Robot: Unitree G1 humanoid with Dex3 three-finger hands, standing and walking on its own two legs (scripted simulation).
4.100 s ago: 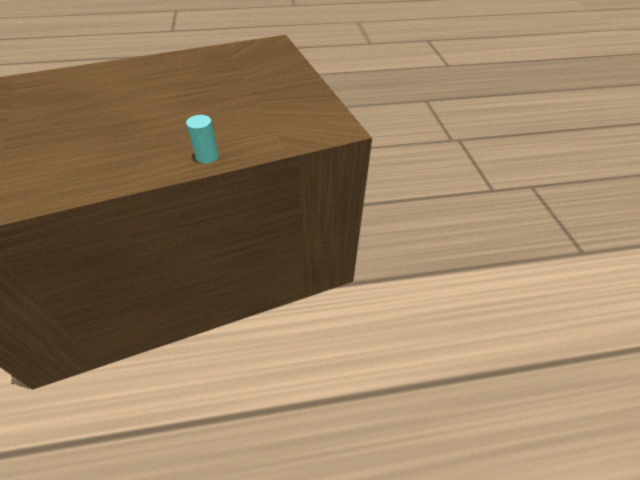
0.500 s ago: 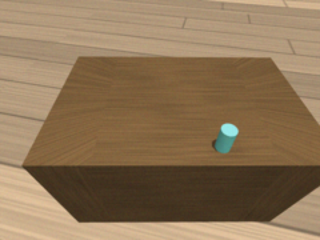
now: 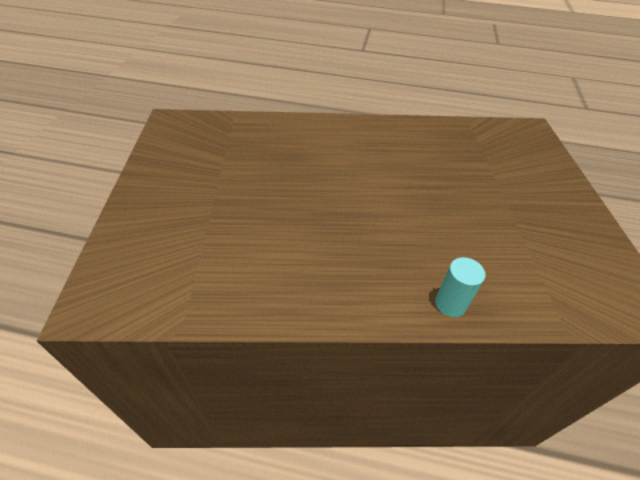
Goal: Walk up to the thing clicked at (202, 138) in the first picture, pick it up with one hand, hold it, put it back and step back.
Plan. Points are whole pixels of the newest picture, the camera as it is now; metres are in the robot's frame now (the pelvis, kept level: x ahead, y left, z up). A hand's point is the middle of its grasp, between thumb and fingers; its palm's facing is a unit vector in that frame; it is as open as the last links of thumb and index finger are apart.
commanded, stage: walk up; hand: right
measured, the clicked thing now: (458, 288) +0.44 -0.24 -0.08
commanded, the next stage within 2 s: stand in 0.64 s
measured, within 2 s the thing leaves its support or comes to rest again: neither
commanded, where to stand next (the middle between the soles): +0.06 -0.03 m, yaw -1 degrees
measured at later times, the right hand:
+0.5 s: hand out of the picture +0.08 -0.26 -0.15, palm faces -0.01 +0.93 -0.36, open 7.4 cm
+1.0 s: hand out of the picture +0.07 -0.26 -0.16, palm faces -0.03 +0.95 -0.33, open 7.4 cm
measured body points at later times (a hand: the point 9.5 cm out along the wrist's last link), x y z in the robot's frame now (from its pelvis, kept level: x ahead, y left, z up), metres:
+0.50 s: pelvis +0.00 -0.01 +0.00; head +0.01 +0.00 +0.45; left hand +0.09 +0.29 -0.13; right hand +0.08 -0.31 -0.13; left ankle -0.04 +0.12 -0.75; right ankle +0.02 -0.13 -0.75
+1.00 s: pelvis -0.01 -0.01 +0.00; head +0.00 -0.01 +0.45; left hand +0.08 +0.30 -0.13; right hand +0.07 -0.30 -0.13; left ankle -0.04 +0.12 -0.75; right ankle +0.02 -0.13 -0.75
